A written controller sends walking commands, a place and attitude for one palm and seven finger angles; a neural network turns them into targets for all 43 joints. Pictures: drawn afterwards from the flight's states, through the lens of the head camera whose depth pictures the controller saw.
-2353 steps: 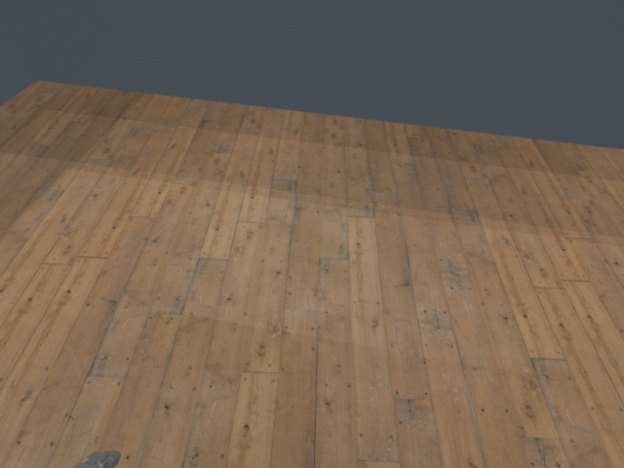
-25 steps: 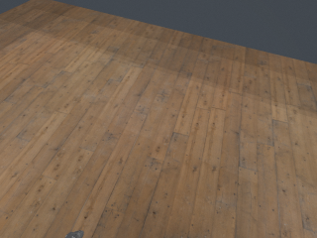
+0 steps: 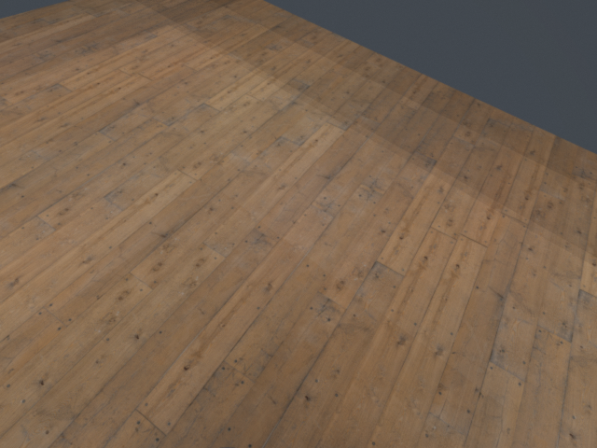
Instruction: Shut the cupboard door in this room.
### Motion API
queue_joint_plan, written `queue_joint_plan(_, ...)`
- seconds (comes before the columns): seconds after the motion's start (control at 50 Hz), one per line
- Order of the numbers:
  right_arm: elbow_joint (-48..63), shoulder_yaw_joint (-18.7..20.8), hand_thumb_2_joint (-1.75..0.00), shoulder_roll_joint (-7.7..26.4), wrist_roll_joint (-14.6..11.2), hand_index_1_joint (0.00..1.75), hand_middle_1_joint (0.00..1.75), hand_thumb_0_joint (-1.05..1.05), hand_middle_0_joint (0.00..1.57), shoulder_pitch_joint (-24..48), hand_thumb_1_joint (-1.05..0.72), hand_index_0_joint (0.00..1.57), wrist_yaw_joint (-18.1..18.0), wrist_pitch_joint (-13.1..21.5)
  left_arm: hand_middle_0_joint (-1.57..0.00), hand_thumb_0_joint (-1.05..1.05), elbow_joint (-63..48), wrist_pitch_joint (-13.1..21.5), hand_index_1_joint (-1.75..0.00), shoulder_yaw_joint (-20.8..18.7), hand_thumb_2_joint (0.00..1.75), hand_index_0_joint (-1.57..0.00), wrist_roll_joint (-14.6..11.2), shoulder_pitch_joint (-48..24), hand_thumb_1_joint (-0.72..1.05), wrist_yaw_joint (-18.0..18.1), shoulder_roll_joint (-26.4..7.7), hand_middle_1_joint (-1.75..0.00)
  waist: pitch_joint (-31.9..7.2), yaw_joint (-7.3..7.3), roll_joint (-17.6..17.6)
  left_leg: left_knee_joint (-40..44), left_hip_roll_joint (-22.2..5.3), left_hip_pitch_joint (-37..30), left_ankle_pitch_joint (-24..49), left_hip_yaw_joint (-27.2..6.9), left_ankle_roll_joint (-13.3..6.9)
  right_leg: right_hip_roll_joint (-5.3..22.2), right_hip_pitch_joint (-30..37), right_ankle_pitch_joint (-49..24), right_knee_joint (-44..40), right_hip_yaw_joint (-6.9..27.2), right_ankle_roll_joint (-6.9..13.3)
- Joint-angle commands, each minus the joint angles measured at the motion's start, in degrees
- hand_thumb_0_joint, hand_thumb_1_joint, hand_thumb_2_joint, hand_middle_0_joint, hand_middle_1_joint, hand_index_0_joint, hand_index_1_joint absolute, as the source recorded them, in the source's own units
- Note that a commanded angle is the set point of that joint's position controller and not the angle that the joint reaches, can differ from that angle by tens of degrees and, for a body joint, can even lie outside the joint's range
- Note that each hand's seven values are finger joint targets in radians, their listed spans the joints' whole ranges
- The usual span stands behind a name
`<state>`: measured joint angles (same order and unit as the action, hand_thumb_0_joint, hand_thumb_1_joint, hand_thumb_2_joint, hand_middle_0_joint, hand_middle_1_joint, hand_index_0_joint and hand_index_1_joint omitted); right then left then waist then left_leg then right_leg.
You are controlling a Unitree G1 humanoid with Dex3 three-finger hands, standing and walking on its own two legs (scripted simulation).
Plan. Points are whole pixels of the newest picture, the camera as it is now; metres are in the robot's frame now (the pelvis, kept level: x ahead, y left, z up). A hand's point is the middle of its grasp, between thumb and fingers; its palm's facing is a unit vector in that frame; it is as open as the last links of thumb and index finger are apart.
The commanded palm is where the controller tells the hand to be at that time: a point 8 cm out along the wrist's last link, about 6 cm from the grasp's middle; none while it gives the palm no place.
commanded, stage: turn or walk to find it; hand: left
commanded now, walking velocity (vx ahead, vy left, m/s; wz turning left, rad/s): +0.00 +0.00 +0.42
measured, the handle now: out of the picture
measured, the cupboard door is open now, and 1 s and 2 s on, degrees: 93 93 93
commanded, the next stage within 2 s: none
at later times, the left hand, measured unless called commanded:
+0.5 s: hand out of the picture +0.05 +0.17 -0.14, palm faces +0.21 -0.94 -0.27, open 7.4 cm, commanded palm none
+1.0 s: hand out of the picture -0.08 +0.22 -0.16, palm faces +0.46 -0.86 -0.24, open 7.4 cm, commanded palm none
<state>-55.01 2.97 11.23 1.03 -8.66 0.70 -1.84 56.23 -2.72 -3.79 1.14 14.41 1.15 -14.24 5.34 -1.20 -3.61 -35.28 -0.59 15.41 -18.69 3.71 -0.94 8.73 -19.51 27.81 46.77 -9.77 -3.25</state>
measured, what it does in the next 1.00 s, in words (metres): steps on the spot, turning left: right foot, then left foot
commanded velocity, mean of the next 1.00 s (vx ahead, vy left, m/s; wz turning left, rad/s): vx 0.00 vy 0.00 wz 0.42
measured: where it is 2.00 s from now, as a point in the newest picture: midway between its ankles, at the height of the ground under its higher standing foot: outside the picture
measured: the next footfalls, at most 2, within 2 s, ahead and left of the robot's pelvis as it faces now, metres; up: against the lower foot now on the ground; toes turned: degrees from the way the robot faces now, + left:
right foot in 0.38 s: +0.06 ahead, -0.13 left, +0.00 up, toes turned +4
left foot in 0.80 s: -0.04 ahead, +0.10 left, +0.00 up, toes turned +25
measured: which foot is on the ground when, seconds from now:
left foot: down 0.00-0.38, up 0.40-0.78, down 0.80-1.00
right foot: up 0.00-0.36, down 0.38-0.80, up 0.82-1.00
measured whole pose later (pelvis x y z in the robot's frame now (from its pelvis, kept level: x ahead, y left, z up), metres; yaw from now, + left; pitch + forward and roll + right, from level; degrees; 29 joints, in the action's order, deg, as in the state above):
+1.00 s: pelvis -0.02 +0.01 +0.02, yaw +25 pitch +0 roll -2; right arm -54.5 1.9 10.5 1.1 -8.5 -0.6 -1.0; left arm 56.9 -3.2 -4.0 1.0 12.2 0.6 -15.3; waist 4.3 -1.4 -1.9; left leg -27.3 0.3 11.8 -15.5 0.3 -2.2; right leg 5.3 -26.0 24.8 60.9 -3.5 -4.8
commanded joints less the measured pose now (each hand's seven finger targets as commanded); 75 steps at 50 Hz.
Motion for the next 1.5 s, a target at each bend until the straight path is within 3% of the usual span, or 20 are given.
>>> queue_joint_plan(0.0,2.6,2.6,-0.9,11.3,0.4,0.3,0.3,0.0,0.2,-3.0,-0.9,0.2,-1.9,1.2,-0.2,0.0,-5.3,0.9,-0.3,-1.2,0.9,-0.2,-0.3,-5.3,0.9,-0.5,-3.7,-0.3,-3.4,2.62,15.4,18.1,-16.2,-5.3,21.9,-19.4,-9.1,-1.5,-12.2,0.7,16.0,8.1,-0.7)
queue_joint_plan(0.06,3.0,2.0,-0.9,10.1,0.1,0.3,0.3,0.0,0.2,-2.4,-0.9,0.2,-2.0,1.9,-0.2,0.0,-3.6,1.1,-0.3,-1.0,0.9,-0.2,-0.3,-2.5,0.9,-0.9,-3.3,-0.3,-5.5,1.47,11.8,17.3,-12.9,-8.5,25.8,-14.7,-7.3,-2.4,-11.4,-4.2,15.2,7.7,-1.4)
queue_joint_plan(0.22,3.0,3.0,-0.9,10.6,0.4,0.3,0.3,0.0,0.2,-4.1,-0.9,0.2,-1.6,1.2,-0.2,0.0,-5.9,1.3,-0.3,-0.3,0.9,-0.2,-0.6,-5.7,0.9,-0.6,-2.3,-0.3,-5.7,2.94,12.6,15.2,-12.7,-7.2,26.3,-18.8,-8.5,-4.9,-5.9,-2.1,0.9,6.7,-1.7)
queue_joint_plan(0.32,4.0,3.2,-0.9,9.7,-0.1,0.3,0.3,0.0,0.2,-1.5,-0.9,0.2,-1.2,0.9,-0.2,0.0,-4.8,2.7,-0.3,-0.6,0.9,-0.2,-0.8,1.1,0.9,-0.2,-3.5,-0.3,-8.4,-0.65,10.2,7.8,-8.0,1.4,22.3,-19.4,-4.5,-6.0,11.3,-16.3,-22.7,5.7,-0.6)
queue_joint_plan(0.36,6.0,2.2,-0.9,3.8,-0.7,0.3,0.3,0.0,0.2,-2.2,-0.9,0.2,-0.6,1.1,-0.2,0.0,-4.9,3.6,-0.3,-2.0,0.9,-0.2,0.4,3.2,0.9,0.5,-11.1,-0.3,-8.1,-1.39,-11.9,-11.8,4.4,17.8,-10.8,-6.4,2.5,16.1,20.6,-25.0,-30.0,26.2,8.0)
queue_joint_plan(0.38,5.7,3.1,-0.9,6.8,-0.1,0.3,0.3,0.0,0.2,-1.1,-0.9,0.2,-0.8,-0.1,-0.2,0.0,-5.8,3.5,-0.3,-2.2,0.9,-0.2,-0.2,3.2,0.9,0.6,-10.8,-0.3,-6.9,-2.24,-10.5,-22.7,2.6,15.6,-15.2,-9.2,2.3,19.7,11.2,-21.4,-32.2,27.8,11.9)
queue_joint_plan(0.48,2.2,3.0,-0.9,5.4,0.2,0.3,0.3,0.0,0.2,-4.2,-0.9,0.2,0.3,-1.2,-0.2,0.0,-7.9,3.7,-0.3,-1.2,0.9,-0.2,0.1,-4.3,0.9,0.7,-5.2,-0.3,-3.5,1.79,-5.4,-33.6,-0.6,15.0,-3.3,-6.7,4.1,9.7,7.2,-23.5,-29.5,11.6,8.9)
queue_joint_plan(0.66,3.6,1.3,-0.9,3.5,-0.6,0.3,0.3,0.0,0.2,2.3,-0.9,0.2,0.2,-0.2,-0.2,0.0,-4.4,3.3,-0.3,-2.4,0.9,-0.2,0.6,3.3,0.9,0.4,-9.0,-0.3,-6.4,-2.39,-7.2,-10.9,-0.4,9.7,-9.0,-0.8,4.4,12.1,15.8,-38.1,-24.7,7.8,11.0)
queue_joint_plan(0.74,2.4,1.2,-0.9,4.7,-0.6,0.3,0.3,0.0,0.2,-3.2,-0.9,0.2,0.0,0.8,-0.2,0.0,-3.9,2.9,-0.3,-2.7,0.9,-0.2,0.0,1.0,0.9,0.3,-9.5,-0.3,-9.5,1.03,-5.7,8.1,-0.3,-2.4,3.0,1.2,3.4,11.0,12.8,-36.1,-16.7,3.6,6.9)
queue_joint_plan(0.76,2.1,1.7,-0.9,7.4,-0.4,0.3,0.3,0.0,0.2,-5.2,-0.9,0.2,0.1,1.4,-0.2,0.0,-4.4,2.5,-0.3,-2.5,0.9,-0.2,-0.5,1.1,0.9,0.2,-8.1,-0.3,-11.1,2.35,1.1,14.3,-3.7,-10.9,11.3,-2.7,2.1,8.6,6.3,-29.5,-9.8,0.7,3.8)
queue_joint_plan(0.78,2.5,3.2,-0.9,13.4,0.1,0.3,0.3,0.0,0.2,-6.8,-0.9,0.2,-0.2,1.8,-0.2,0.0,-6.1,2.1,-0.3,-1.7,0.9,-0.2,-0.8,2.0,0.9,-0.2,-4.2,-0.3,-11.6,3.1,17.8,15.7,-18.1,-18.9,29.2,-21.2,-4.2,0.5,-8.8,-4.2,1.2,-1.8,-0.6)
queue_joint_plan(0.8,1.7,3.7,-0.9,16.0,-0.2,0.3,0.3,0.0,0.2,-9.2,-0.9,0.2,-0.7,1.2,-0.2,0.0,-7.2,1.5,-0.3,-0.4,0.9,-0.2,-0.2,-2.2,0.9,0.0,-3.0,-0.3,-10.6,5.01,21.6,16.6,-23.3,-15.8,37.3,-25.0,-9.6,-1.7,-11.9,10.5,8.7,2.6,-1.2)
queue_joint_plan(0.92,2.7,1.8,-0.9,10.3,-0.1,0.3,0.3,0.0,0.2,-2.8,-0.9,0.2,-2.1,1.9,-0.2,0.0,-3.7,1.2,-0.3,-0.9,0.9,-0.2,-0.5,-3.2,0.9,-0.9,-3.8,-0.3,-5.9,1.43,11.8,15.8,-12.9,-11.1,34.5,-14.1,-7.4,-2.4,-12.0,-4.0,16.1,7.7,-1.6)
queue_joint_plan(1.1,3.0,2.9,-0.9,10.8,0.4,0.3,0.3,0.0,0.2,-4.3,-0.9,0.2,-1.7,1.2,-0.2,0.0,-6.6,1.2,-0.3,-0.4,0.9,-0.2,-0.6,-7.1,0.9,-0.6,-2.6,-0.3,-5.7,2.92,13.2,14.8,-12.1,-8.8,29.1,-19.3,-8.6,-4.8,-7.4,-2.2,2.4,7.1,-2.0)
queue_joint_plan(1.2,3.7,3.3,-0.9,10.3,0.0,0.3,0.3,0.0,0.2,-2.7,-0.9,0.2,-1.5,1.0,-0.2,0.0,-5.8,2.6,-0.3,-0.5,0.9,-0.2,-1.0,-1.7,0.9,-0.3,-3.0,-0.3,-9.4,0.19,11.7,7.8,-8.6,-3.5,30.6,-20.8,-5.6,-7.0,7.7,-13.8,-19.5,5.6,-0.8)
queue_joint_plan(1.22,3.7,3.2,-0.9,8.9,-0.4,0.3,0.3,0.0,0.2,-2.7,-0.9,0.2,-1.2,1.2,-0.2,0.0,-5.3,3.2,-0.3,-0.8,0.9,-0.2,-0.7,0.7,0.9,-0.1,-5.0,-0.3,-10.4,-0.91,8.0,3.9,-6.0,1.4,22.7,-19.1,-2.8,-3.7,15.0,-20.3,-26.3,8.3,-0.1)
queue_joint_plan(1.26,5.9,2.7,-0.9,5.2,-0.6,0.3,0.3,0.0,0.2,-2.6,-0.9,0.2,-0.8,1.0,-0.2,0.0,-5.7,3.6,-0.3,-1.9,0.9,-0.2,0.2,2.6,0.9,0.5,-11.8,-0.3,-9.1,-1.66,-10.8,-17.3,4.3,15.3,-16.0,-7.1,2.6,19.4,18.1,-33.6,-28.6,26.4,10.8)
queue_joint_plan(1.28,4.9,3.1,-0.9,6.9,0.0,0.3,0.3,0.0,0.2,-2.7,-0.9,0.2,-1.0,-0.3,-0.2,0.0,-6.1,3.8,-0.3,-2.1,0.9,-0.2,-0.3,1.7,0.9,0.7,-10.1,-0.3,-8.0,-1.53,-11.3,-26.0,2.3,14.7,-15.8,-10.6,2.4,18.4,12.0,-29.5,-30.4,27.1,12.4)
queue_joint_plan(1.34,2.0,3.2,-0.9,5.9,0.2,0.3,0.3,0.0,0.2,-4.7,-0.9,0.2,0.0,-1.1,-0.2,0.0,-8.1,3.4,-0.3,-1.2,0.9,-0.2,-0.2,-5.9,0.9,0.8,-5.8,-0.3,-2.5,2.27,-4.4,-35.4,-0.5,15.8,-5.1,-8.6,3.5,11.1,7.2,-23.1,-29.8,14.6,9.7)
queue_joint_plan(1.48,2.6,1.9,-0.9,4.3,-0.2,0.3,0.3,0.0,0.2,-0.4,-0.9,0.2,0.2,-1.0,-0.2,0.0,-5.8,3.7,-0.3,-1.8,0.9,-0.2,0.3,0.9,0.9,0.6,-7.3,-0.3,-4.5,-0.67,-5.6,-21.5,-1.1,13.1,-6.7,-3.2,5.3,11.1,13.4,-36.2,-26.8,7.8,10.4)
